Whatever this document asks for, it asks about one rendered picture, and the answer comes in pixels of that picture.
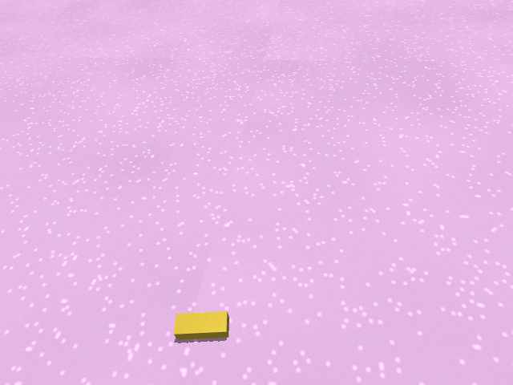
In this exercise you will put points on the carton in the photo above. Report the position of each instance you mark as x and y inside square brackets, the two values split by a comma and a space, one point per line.
[202, 325]

